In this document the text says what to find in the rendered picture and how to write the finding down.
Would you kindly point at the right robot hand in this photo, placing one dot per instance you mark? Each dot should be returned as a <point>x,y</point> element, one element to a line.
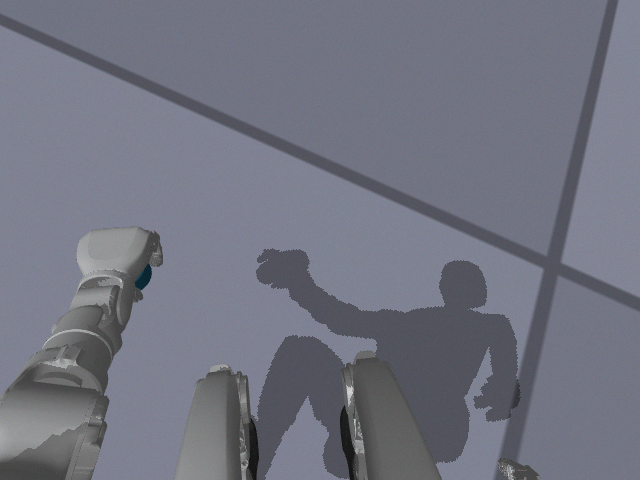
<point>515,471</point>

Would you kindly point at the right robot foot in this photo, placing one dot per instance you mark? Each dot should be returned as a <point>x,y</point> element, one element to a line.
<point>347,444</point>

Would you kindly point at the left robot hand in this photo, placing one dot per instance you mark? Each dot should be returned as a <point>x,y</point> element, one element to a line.
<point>126,250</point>

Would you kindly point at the tin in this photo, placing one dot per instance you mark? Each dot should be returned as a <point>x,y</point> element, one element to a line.
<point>144,278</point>

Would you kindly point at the left robot arm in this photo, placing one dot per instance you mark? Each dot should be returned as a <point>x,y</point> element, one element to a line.
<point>52,415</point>

